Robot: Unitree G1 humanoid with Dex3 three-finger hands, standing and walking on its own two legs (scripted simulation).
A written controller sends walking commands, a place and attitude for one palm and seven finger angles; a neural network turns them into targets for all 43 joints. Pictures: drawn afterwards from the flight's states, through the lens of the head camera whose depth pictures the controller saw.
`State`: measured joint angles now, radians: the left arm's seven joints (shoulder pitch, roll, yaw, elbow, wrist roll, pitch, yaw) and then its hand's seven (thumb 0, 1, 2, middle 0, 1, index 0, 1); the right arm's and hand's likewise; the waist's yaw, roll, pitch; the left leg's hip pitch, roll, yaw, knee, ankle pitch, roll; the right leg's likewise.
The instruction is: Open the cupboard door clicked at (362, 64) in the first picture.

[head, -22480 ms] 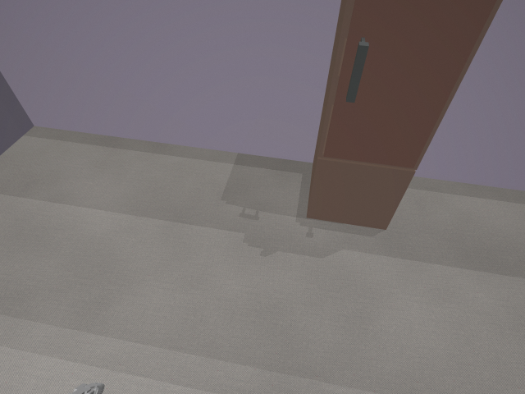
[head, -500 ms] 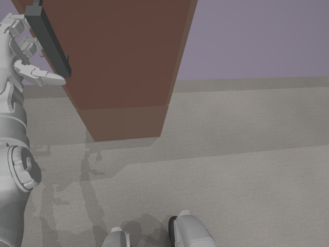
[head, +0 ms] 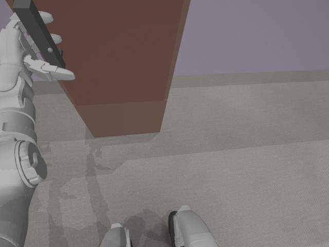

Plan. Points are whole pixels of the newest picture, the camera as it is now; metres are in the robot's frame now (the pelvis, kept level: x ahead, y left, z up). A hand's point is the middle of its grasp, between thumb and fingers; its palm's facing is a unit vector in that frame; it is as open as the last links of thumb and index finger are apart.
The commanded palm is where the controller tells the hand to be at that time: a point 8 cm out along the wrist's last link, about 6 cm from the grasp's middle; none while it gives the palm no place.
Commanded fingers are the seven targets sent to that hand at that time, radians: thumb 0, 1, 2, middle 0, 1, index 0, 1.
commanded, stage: slide the fingers in behind the handle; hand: left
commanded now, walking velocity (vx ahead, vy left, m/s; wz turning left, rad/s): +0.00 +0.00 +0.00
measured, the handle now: (45, 34) +0.59 +0.20 +0.09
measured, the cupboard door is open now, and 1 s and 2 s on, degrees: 0 0 27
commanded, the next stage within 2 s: close the thumb around the handle in 0.36 s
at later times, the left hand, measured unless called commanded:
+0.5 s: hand (52, 48) +0.54 +0.18 +0.09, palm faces -0.02 -1.00 -0.02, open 13.8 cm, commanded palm +0.52 +0.22 +0.09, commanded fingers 0.00 -0.33 0.37 -0.31 -1.22 -0.31 -1.22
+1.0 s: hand (54, 49) +0.54 +0.18 +0.09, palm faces -0.01 -1.00 -0.03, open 6.8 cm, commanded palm +0.53 +0.23 +0.09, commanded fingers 0.00 0.90 0.90 -0.40 -1.35 -0.40 -1.35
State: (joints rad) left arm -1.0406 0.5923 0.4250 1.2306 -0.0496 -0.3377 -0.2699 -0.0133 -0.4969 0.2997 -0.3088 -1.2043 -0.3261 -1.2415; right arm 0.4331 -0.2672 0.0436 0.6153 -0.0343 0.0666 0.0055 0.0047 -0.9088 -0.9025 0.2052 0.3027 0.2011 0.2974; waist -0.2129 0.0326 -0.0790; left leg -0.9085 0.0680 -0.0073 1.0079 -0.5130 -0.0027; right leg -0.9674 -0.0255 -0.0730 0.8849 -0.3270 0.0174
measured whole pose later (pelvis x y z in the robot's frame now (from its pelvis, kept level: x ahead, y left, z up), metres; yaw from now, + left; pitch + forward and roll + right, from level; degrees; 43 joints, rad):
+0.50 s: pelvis +0.00 +0.01 +0.00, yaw +0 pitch +23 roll -3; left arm -1.03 0.57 0.43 1.23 -0.05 -0.35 -0.26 -0.01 -0.50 0.30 -0.30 -1.20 -0.32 -1.22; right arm 0.44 -0.27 0.04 0.60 -0.03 0.07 0.01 0.00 -0.91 -0.90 0.21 0.30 0.20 0.30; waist -0.21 0.04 -0.09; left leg -0.89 0.06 0.01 1.00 -0.52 0.01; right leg -0.95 -0.03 -0.06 0.88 -0.32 0.03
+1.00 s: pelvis +0.00 +0.00 +0.00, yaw -1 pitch +23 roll -3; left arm -1.02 0.58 0.43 1.23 -0.04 -0.35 -0.26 0.00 0.54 0.74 -0.38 -1.31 -0.38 -1.31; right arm 0.43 -0.27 0.04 0.60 -0.03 0.07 0.01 0.00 -0.91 -0.90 0.21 0.30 0.20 0.30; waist -0.22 0.04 -0.08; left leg -0.89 0.07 0.01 1.00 -0.52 0.00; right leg -0.96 -0.02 -0.06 0.88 -0.33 0.02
